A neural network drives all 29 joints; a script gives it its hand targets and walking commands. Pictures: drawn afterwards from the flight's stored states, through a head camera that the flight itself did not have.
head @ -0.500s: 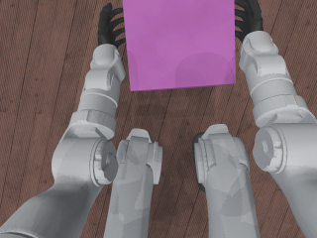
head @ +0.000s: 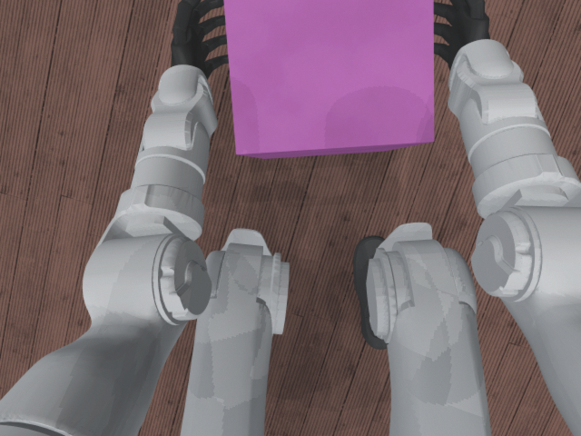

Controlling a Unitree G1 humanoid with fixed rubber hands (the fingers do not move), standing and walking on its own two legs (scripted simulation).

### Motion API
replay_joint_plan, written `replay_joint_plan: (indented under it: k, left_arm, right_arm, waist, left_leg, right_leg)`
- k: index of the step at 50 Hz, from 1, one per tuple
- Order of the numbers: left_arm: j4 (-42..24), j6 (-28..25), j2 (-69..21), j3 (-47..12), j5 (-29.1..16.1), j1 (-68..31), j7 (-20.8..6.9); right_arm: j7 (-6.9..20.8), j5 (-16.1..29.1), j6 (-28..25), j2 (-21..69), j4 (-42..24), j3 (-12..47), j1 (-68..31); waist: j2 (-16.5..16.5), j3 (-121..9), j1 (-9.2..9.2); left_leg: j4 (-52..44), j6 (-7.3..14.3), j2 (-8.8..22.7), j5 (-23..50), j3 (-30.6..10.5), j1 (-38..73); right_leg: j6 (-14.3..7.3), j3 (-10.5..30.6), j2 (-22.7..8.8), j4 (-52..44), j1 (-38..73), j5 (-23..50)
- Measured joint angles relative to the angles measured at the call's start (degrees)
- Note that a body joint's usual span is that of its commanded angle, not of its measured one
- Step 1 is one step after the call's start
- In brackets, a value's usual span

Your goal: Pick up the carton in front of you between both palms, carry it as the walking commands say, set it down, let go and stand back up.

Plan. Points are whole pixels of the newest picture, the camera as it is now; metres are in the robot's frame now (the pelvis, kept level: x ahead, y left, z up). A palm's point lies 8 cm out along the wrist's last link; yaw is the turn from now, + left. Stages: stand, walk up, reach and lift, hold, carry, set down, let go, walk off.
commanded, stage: set down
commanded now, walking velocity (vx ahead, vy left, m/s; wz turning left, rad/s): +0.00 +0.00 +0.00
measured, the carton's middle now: (323, 78) +0.51 -0.04 -0.25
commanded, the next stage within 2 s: let go in 1.54 s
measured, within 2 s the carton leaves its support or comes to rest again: neither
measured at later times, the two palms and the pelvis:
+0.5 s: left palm (166, 82) +0.51 +0.16 -0.19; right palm (492, 59) +0.51 -0.23 -0.19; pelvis +0.00 +0.00 -0.01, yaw +0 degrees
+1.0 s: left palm (89, 19) +0.52 +0.15 -0.02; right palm out of the picture +0.52 -0.23 -0.02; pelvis +0.01 +0.00 +0.10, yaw +0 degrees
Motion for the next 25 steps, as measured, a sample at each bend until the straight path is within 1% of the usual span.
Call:
replay_joint_plan:
  k: [5, 9, 11, 13, 15, 18, 22, 25]
  left_arm:
    - [0.3, -0.3, 0.2, 0.8, 1.1, -0.6, -1.2]
    - [0.7, -0.8, 0.6, 0.6, 1.1, -1.1, -1.6]
    - [1.6, -1.4, 1.0, -0.1, 0.7, -1.6, -1.8]
    - [3.5, -2.5, 2.0, -1.9, 0.0, -2.4, -1.3]
    - [5.7, -3.2, 3.7, -4.9, -2.5, -2.9, -0.1]
    - [7.1, -4.4, 6.5, -8.9, -7.8, -2.2, 1.3]
    - [5.6, -5.6, 9.4, -14.1, -14.3, -0.4, 1.9]
    - [2.6, -5.7, 10.4, -16.9, -17.5, 0.8, 2.4]
  right_arm:
    - [1.1, -0.8, -0.3, -0.3, 0.2, -1.0, -0.5]
    - [1.4, -0.6, -0.9, -0.6, 0.8, -1.1, -1.0]
    - [1.8, -0.1, -1.7, -0.9, 1.6, -0.9, -1.4]
    - [1.5, 0.8, -3.2, -1.4, 2.8, -0.2, -1.8]
    - [0.2, 3.0, -4.6, -2.7, 4.3, 1.4, -1.8]
    - [-1.4, 7.5, -6.3, -5.0, 5.5, 4.3, -0.8]
    - [-1.9, 13.3, -7.7, -8.1, 3.9, 8.6, 1.1]
    - [-1.9, 16.6, -7.8, -9.5, 1.0, 10.8, 1.9]
  waist:
    - [0.0, 0.6, 0.06]
    - [0.0, 1.3, 0.03]
    - [-0.1, 1.9, 0.01]
    - [-0.1, 2.7, 0.13]
    - [-0.1, 3.7, 0.3]
    - [-0.1, 4.9, 0.4]
    - [0.2, 6.0, 0.47]
    - [0.2, 6.3, 0.45]
  left_leg:
    - [-0.1, 0.2, 0.4, 0.3, 0.1, 0.0]
    - [0.0, 0.3, 0.6, 0.5, 0.3, 0.1]
    - [0.2, 0.3, 0.7, 0.6, 0.4, 0.3]
    - [0.4, 0.3, 0.9, 0.6, 0.5, 0.6]
    - [0.4, 0.4, 1.2, 0.6, 0.6, 0.8]
    - [0.5, 0.7, 1.7, 0.5, 0.8, 0.9]
    - [0.9, 1.2, 2.6, 0.3, 1.2, 0.6]
    - [1.4, 1.6, 3.1, 0.2, 1.4, 0.3]
  right_leg:
    - [-0.1, -0.1, -0.2, -0.1, 0.0, 0.3]
    - [-0.1, -0.1, -0.4, 0.0, 0.2, 0.4]
    - [0.0, -0.1, -0.4, 0.1, 0.4, 0.5]
    - [0.0, -0.2, -0.5, 0.3, 0.7, 0.5]
    - [0.0, -0.2, -0.7, 0.4, 0.9, 0.5]
    - [-0.2, -0.3, -1.1, 0.5, 1.0, 0.3]
    - [-0.7, -0.7, -1.8, 1.0, 0.9, -0.1]
    - [-0.9, -1.0, -2.2, 1.4, 0.7, -0.4]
